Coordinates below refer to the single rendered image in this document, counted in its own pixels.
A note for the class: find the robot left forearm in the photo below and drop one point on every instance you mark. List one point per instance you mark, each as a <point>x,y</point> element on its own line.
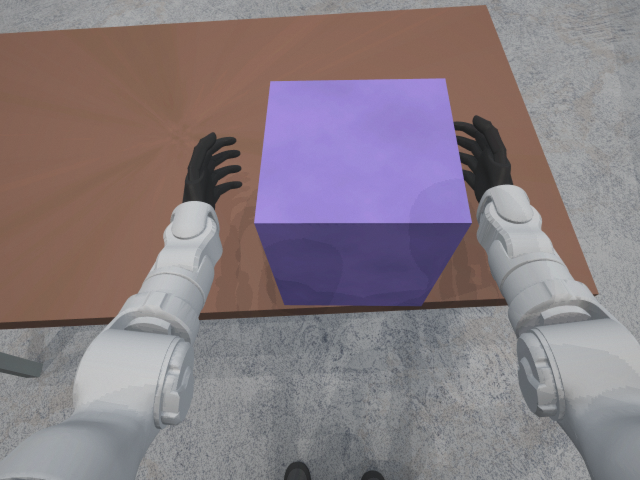
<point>176,288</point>

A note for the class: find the table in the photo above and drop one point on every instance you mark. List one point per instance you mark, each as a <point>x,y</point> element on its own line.
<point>98,127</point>

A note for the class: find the robot left upper arm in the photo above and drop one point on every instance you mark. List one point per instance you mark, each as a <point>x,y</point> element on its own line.
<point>132,385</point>

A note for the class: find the carton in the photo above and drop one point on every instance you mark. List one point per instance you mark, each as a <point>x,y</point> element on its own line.
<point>361,197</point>

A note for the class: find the right robot hand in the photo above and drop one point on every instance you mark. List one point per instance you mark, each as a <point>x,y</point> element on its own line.
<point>489,164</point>

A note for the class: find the robot right upper arm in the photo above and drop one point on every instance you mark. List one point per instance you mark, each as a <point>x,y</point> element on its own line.
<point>586,376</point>

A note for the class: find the left robot hand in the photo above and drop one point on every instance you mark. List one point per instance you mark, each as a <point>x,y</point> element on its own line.
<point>201,179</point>

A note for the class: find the robot right forearm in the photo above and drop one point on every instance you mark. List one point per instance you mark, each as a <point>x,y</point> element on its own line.
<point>533,279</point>

